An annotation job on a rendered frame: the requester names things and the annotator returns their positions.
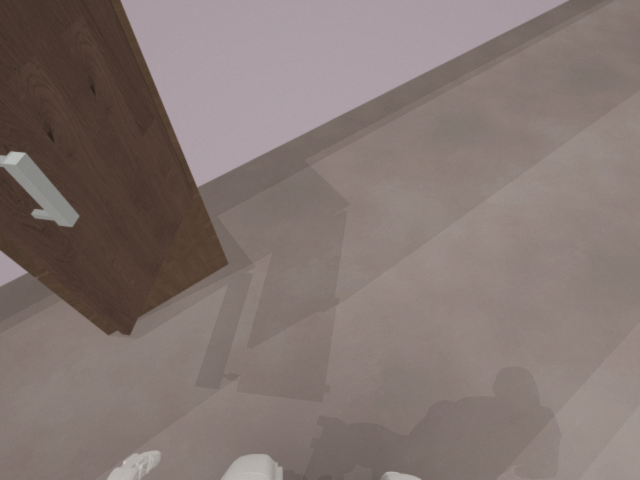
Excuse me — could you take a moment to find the robot left thigh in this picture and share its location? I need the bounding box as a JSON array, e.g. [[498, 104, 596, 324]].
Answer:
[[220, 454, 283, 480]]

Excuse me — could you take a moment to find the handle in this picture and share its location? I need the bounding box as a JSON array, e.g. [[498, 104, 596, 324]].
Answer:
[[0, 151, 79, 227]]

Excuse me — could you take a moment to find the cupboard door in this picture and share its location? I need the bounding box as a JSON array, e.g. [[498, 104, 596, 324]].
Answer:
[[0, 0, 194, 335]]

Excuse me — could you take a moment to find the robot left hand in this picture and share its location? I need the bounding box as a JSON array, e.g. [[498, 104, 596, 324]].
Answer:
[[106, 451, 161, 480]]

